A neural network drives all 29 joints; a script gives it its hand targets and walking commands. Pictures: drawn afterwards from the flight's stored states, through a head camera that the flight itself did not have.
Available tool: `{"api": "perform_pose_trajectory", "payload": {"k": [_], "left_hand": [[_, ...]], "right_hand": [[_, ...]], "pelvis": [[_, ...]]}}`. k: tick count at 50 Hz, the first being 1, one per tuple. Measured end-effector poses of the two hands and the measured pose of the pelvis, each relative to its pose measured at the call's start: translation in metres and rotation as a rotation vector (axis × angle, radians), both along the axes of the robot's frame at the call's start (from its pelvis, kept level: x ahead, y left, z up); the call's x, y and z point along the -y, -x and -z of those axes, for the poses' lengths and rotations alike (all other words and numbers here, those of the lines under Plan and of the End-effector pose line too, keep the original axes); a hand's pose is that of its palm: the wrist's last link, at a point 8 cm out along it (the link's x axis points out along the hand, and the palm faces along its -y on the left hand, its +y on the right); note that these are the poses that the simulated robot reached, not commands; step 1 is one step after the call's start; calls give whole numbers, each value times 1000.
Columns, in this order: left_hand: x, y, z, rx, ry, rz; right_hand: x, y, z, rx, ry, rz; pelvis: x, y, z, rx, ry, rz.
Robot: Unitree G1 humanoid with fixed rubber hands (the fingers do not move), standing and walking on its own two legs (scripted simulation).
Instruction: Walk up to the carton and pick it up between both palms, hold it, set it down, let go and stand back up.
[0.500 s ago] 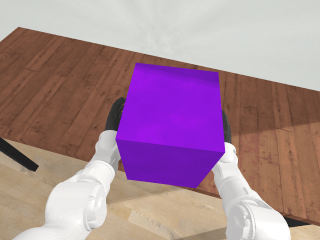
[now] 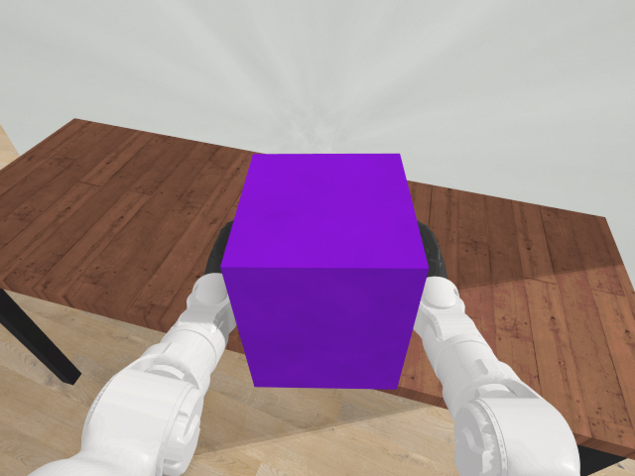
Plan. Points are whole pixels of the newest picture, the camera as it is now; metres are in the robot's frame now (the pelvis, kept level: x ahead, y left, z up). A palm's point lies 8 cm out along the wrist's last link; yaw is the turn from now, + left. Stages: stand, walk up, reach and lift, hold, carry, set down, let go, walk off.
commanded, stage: reach and lift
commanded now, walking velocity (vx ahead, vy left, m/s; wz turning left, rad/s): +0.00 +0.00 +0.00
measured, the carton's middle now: (325, 272) +0.40 -0.02 +0.06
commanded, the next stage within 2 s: none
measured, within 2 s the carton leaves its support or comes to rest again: neither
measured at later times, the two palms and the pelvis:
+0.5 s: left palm (207, 215) +0.43 +0.13 +0.14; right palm (442, 216) +0.41 -0.16 +0.16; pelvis +0.00 +0.00 +0.02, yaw +2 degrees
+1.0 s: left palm (210, 220) +0.40 +0.12 +0.16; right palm (455, 240) +0.37 -0.17 +0.15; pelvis +0.00 +0.01 +0.02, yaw +0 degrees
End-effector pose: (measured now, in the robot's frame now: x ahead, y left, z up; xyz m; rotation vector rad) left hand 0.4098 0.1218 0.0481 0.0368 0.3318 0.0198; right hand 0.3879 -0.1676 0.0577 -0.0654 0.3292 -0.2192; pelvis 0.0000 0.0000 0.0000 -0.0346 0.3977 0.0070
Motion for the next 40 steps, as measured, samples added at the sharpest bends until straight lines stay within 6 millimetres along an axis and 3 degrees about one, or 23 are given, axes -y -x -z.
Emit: {"api": "perform_pose_trajectory", "payload": {"k": [12,19,31,40], "left_hand": [[4,-17,-73,65,11,0],[1,-22,-93,75,40,0],[-11,-11,-93,69,42,-21],[-7,1,-103,110,36,-26]], "right_hand": [[4,-15,-68,71,-49,21],[1,-20,-97,81,-39,23],[-11,-13,-87,68,-32,3],[-7,2,-83,106,-37,1]], "pelvis": [[7,10,-6,108,-6,-18],[5,6,-13,179,-11,-30],[-8,-7,-20,244,-9,-43],[-16,-10,-21,319,-4,-29]]}}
